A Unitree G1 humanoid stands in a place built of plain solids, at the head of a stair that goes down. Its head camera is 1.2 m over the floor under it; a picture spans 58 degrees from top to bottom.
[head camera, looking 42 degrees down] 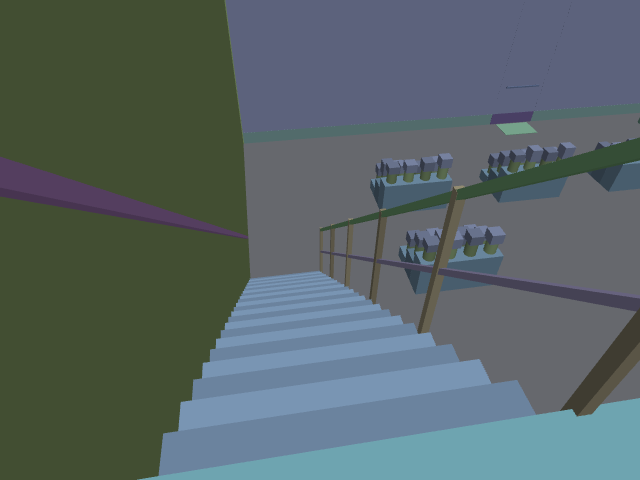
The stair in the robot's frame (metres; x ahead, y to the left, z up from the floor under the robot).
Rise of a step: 0.18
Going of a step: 0.20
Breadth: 1.21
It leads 9 degrees to the left of straight ahead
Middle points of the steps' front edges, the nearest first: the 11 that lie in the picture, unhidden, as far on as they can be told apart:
0.51 -0.13 0.00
0.71 -0.10 -0.18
0.91 -0.07 -0.37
1.11 -0.03 -0.55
1.32 0.00 -0.74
1.52 0.03 -0.92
1.72 0.06 -1.10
1.92 0.09 -1.29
2.12 0.13 -1.47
2.32 0.16 -1.66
2.52 0.19 -1.84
